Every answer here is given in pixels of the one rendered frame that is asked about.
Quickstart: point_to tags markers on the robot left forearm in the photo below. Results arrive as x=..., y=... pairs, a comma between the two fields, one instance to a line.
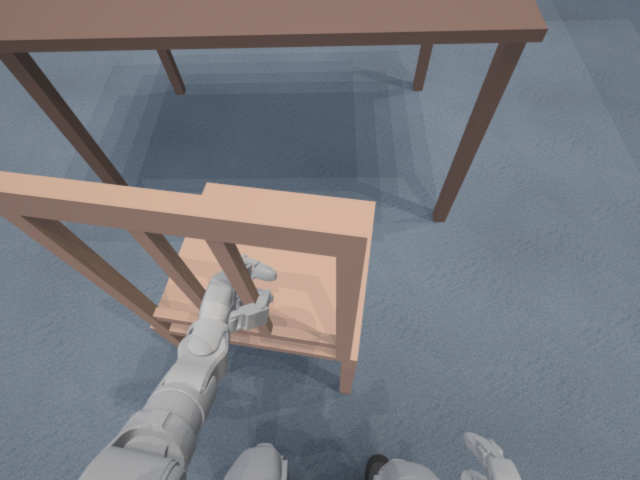
x=168, y=424

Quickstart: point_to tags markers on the robot right foot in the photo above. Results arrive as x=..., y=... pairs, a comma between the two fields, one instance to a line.
x=375, y=463

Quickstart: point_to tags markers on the robot left hand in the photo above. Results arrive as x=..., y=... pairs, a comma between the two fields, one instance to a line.
x=220, y=299

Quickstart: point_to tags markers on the left robot thigh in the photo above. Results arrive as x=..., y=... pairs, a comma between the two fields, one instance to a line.
x=259, y=463

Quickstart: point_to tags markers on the table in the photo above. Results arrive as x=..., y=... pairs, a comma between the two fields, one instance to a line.
x=163, y=25

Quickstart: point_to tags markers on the chair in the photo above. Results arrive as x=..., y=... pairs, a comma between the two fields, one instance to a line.
x=318, y=245

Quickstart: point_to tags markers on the robot left upper arm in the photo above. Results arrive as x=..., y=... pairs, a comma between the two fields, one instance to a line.
x=117, y=463

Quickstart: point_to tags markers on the robot right hand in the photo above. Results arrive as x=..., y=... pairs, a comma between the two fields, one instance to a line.
x=490, y=455

